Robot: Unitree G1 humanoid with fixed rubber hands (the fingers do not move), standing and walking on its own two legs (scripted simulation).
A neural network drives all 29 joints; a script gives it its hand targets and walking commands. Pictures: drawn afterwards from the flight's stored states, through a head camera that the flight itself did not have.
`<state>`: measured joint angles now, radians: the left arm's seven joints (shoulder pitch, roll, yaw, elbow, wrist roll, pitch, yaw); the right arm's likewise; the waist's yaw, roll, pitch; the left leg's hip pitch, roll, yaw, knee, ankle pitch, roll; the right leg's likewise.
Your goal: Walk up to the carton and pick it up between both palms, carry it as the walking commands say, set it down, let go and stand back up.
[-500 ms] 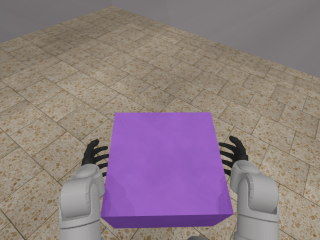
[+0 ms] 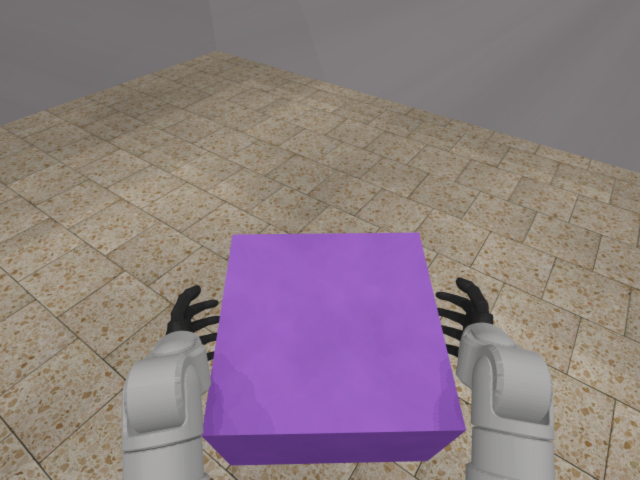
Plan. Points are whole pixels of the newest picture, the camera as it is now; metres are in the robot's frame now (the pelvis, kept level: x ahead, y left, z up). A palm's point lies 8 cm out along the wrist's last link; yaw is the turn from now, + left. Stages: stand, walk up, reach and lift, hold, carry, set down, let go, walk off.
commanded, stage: carry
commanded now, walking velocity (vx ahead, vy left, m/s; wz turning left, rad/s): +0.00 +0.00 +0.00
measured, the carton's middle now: (327, 345) +0.31 -0.01 +0.01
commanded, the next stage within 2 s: none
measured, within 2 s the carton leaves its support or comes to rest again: neither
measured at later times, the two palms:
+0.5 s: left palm (179, 404) +0.21 +0.16 +0.07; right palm (496, 401) +0.20 -0.18 +0.07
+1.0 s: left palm (352, 403) +0.21 -0.03 +0.05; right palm out of the picture +0.09 -0.34 +0.04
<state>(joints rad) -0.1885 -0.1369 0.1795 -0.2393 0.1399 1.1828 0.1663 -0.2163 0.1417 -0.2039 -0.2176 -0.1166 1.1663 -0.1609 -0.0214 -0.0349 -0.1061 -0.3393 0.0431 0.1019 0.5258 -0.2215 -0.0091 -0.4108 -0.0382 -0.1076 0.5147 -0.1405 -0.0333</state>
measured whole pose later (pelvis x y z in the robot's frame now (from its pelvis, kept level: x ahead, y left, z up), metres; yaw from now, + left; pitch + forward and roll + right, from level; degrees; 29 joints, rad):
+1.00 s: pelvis -0.11 -0.08 -0.02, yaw -17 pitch +5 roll +1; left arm -0.23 -0.15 0.16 -0.29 0.12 1.16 0.17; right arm -0.20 0.14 -0.21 -0.35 -0.11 1.15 -0.16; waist -0.04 0.01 0.02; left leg -0.58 0.15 0.12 1.01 -0.54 -0.11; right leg -0.53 -0.02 -0.06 0.69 -0.26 -0.04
